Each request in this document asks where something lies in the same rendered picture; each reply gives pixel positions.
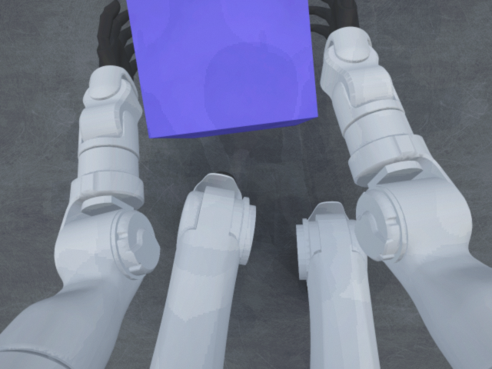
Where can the robot left forearm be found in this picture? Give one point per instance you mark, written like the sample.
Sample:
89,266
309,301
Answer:
108,148

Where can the robot left upper arm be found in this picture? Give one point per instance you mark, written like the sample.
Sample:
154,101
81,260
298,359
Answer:
102,261

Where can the robot right upper arm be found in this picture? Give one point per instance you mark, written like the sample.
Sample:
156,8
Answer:
421,230

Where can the left robot thigh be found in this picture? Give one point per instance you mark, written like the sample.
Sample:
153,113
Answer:
194,325

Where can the robot left shin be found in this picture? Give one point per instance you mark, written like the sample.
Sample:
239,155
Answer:
192,205

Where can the robot right forearm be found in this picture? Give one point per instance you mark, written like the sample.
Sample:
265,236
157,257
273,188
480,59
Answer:
371,118

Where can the robot left hand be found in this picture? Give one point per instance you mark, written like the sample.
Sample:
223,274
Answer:
111,40

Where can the carton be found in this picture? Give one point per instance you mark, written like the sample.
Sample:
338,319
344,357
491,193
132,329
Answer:
217,67

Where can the robot right hand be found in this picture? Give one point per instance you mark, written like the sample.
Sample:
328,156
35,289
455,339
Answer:
342,13

